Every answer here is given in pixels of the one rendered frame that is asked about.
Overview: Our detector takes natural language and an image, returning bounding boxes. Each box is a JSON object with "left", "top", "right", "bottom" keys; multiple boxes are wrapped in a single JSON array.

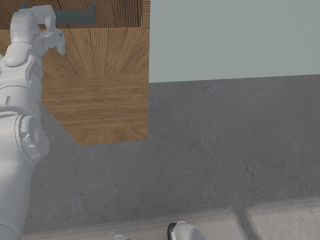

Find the cabinet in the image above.
[{"left": 0, "top": 0, "right": 151, "bottom": 146}]

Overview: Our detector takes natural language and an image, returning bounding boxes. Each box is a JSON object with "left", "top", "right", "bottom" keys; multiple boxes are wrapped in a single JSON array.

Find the left robot hand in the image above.
[{"left": 10, "top": 5, "right": 66, "bottom": 59}]

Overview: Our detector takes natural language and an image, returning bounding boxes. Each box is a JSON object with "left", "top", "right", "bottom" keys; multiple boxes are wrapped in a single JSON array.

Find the right robot shin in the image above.
[{"left": 174, "top": 221, "right": 187, "bottom": 229}]

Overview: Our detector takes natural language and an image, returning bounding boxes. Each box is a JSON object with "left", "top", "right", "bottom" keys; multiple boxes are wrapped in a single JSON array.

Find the drawer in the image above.
[{"left": 0, "top": 0, "right": 141, "bottom": 30}]

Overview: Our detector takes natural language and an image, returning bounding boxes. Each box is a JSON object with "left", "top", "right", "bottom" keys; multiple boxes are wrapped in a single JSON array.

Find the left robot forearm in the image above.
[{"left": 0, "top": 42, "right": 44, "bottom": 124}]

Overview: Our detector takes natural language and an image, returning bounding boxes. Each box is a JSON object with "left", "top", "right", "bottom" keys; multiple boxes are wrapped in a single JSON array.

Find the left robot upper arm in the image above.
[{"left": 0, "top": 114, "right": 50, "bottom": 240}]

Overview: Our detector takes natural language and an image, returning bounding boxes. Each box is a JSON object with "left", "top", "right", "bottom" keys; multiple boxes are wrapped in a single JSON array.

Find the handle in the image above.
[{"left": 12, "top": 2, "right": 97, "bottom": 25}]

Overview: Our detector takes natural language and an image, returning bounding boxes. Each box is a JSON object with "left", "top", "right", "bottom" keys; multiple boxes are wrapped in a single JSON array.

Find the robot right thigh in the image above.
[{"left": 171, "top": 224, "right": 207, "bottom": 240}]

